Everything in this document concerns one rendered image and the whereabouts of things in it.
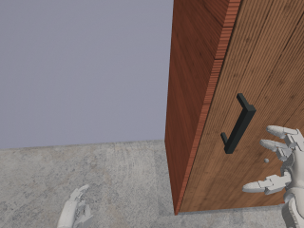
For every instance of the robot right hand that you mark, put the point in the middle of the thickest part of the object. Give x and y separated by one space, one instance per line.
291 153

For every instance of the handle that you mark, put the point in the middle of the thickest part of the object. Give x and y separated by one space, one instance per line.
247 113

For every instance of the wardrobe door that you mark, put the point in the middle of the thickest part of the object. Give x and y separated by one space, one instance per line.
264 61

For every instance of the robot right forearm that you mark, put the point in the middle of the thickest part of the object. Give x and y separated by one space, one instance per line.
293 209

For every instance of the robot left hand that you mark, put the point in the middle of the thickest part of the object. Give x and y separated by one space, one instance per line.
70 213

